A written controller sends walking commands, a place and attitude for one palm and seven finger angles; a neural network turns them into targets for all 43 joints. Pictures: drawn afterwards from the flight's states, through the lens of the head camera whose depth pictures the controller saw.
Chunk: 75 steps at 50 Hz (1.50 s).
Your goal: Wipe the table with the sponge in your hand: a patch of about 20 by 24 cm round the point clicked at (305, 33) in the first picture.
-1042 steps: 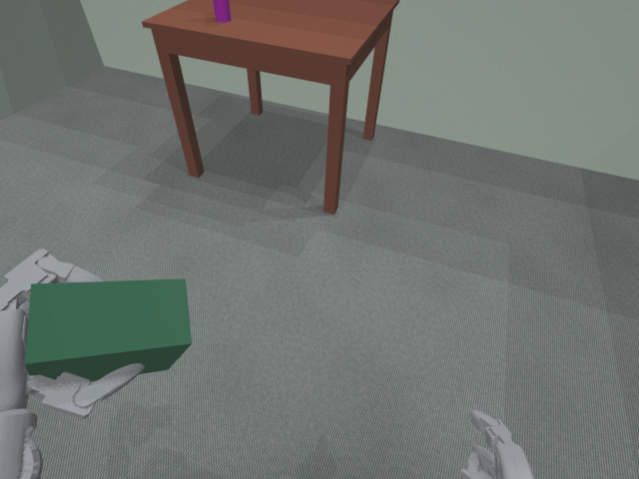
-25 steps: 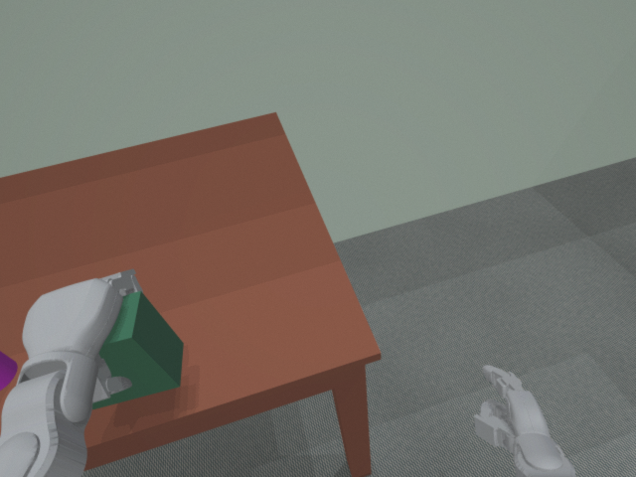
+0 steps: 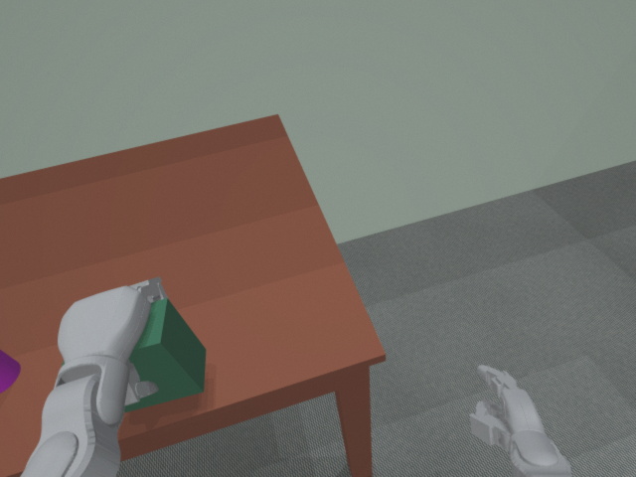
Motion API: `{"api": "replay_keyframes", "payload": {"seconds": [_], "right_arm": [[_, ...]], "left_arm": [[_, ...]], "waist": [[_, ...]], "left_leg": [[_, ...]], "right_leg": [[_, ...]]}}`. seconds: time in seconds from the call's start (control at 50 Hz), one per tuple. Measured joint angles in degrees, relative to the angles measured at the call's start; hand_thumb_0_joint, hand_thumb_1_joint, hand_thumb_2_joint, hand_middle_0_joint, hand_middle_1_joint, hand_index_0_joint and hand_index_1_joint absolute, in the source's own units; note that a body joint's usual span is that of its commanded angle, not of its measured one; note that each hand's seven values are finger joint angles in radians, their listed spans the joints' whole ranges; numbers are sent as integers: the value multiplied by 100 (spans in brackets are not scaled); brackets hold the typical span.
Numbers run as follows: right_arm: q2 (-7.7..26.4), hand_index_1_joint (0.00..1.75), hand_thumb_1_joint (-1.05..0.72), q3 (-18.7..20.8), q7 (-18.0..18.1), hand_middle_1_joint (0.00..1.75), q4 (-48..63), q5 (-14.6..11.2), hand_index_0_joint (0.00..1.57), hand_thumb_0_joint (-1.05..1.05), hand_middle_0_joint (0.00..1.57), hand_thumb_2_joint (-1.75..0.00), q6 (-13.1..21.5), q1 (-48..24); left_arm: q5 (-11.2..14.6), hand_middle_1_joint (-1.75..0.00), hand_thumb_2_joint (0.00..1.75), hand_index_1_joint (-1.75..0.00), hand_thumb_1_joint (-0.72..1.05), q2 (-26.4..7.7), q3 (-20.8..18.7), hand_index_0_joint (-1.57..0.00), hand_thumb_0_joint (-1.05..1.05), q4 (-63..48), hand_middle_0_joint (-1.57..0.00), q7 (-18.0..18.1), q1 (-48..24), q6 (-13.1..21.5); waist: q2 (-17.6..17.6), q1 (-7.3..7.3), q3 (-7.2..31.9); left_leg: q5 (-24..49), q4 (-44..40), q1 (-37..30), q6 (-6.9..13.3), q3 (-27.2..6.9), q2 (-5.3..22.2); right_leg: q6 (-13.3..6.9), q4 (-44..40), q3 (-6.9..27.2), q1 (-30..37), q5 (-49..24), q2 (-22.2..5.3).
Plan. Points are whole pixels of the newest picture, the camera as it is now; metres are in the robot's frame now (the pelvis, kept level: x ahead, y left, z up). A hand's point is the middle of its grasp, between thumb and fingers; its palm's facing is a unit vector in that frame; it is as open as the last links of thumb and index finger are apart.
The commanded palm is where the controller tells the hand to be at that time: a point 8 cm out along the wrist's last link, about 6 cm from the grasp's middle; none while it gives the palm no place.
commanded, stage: move the sponge above the wiping area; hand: left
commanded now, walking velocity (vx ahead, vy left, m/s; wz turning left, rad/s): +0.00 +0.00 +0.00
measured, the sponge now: (150, 365) +0.22 +0.26 +0.04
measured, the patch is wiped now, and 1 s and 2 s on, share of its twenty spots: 0.00 0.00 0.00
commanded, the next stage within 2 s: lower the sponge onto the table in 0.78 s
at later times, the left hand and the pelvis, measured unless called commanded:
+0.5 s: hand (132, 347) +0.22 +0.26 +0.09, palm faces +0.03 -0.10 -0.99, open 10.2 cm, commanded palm +0.19 +0.26 +0.15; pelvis +0.00 -0.01 +0.00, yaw +0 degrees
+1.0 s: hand (131, 345) +0.22 +0.26 +0.09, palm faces +0.03 -0.11 -0.99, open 10.2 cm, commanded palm +0.19 +0.26 +0.16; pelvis +0.00 +0.00 +0.00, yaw +0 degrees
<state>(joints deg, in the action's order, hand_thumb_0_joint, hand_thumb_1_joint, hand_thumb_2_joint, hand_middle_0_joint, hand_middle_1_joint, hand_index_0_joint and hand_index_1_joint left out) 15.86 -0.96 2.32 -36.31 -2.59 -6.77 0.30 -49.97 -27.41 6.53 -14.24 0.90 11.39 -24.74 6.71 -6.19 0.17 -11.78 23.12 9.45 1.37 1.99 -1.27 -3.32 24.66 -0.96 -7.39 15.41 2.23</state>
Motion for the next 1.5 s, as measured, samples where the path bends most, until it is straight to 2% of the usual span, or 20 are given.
{"api": "replay_keyframes", "payload": {"seconds": [0.32,0.56,0.68,0.78,1.0,1.18,1.32,1.5], "right_arm": [[-45,30,-91,-4,-41,30,-39,-5,20,1,20,-90,-76,-31],[-2,30,-91,15,-12,30,-48,-30,20,1,20,-90,-64,24],[59,30,-91,62,68,30,-55,-3,20,1,20,-90,21,78],[32,30,-91,79,102,30,-96,12,20,1,20,-90,72,99],[-15,30,-91,46,6,30,-99,-24,20,1,20,-90,27,63],[-34,30,-91,25,-6,30,-67,-4,20,1,20,-90,-19,8],[-29,30,-91,12,-41,30,-51,-20,20,1,20,-90,-54,-43],[-43,30,-91,16,-77,30,-2,9,20,1,20,-90,-99,-17]], "left_arm": [[-104,-134,102,-133,-51,157,219,-73,-2,146,-69,145,-43,-111],[80,-134,102,-133,-51,-65,-171,-73,-2,95,-69,113,178,-69],[119,-134,102,-133,-51,-99,-198,-73,-2,147,-69,19,206,138],[81,-134,102,-133,-51,-108,-185,-73,-2,190,-69,108,145,370],[97,-134,102,-133,-51,2,-165,-73,-2,81,-69,132,100,105],[4,-133,102,-133,-51,40,6,-74,-2,32,-69,107,77,73],[-49,-133,102,-133,-51,128,87,-74,-2,74,-69,118,-5,-92],[-114,-133,102,-133,-51,198,185,-74,-2,57,-69,175,171,-21]], "waist": [[-12,-7,21],[-17,51,26],[-20,18,-28],[-32,0,-33],[26,53,26],[6,-3,11],[3,-6,24],[-22,-9,42]], "left_leg": [[-6,25,-9,-16,-4,15],[-29,49,-54,-52,-10,62],[-24,73,-37,-54,-41,69],[-20,71,-25,-57,-38,78],[6,-6,-55,-31,-13,39],[-6,-3,-74,-21,-16,28],[-6,-9,-63,-19,-27,18],[-52,39,-31,-29,5,39]], "right_leg": [[-20,32,1,4,8,17],[-51,13,3,66,5,65],[-57,-8,-26,76,-13,75],[-59,-33,-20,71,-33,84],[-28,-50,9,71,-34,47],[-22,-48,10,93,-21,37],[-19,-50,2,85,-15,29],[-31,-1,38,39,18,49]]}}
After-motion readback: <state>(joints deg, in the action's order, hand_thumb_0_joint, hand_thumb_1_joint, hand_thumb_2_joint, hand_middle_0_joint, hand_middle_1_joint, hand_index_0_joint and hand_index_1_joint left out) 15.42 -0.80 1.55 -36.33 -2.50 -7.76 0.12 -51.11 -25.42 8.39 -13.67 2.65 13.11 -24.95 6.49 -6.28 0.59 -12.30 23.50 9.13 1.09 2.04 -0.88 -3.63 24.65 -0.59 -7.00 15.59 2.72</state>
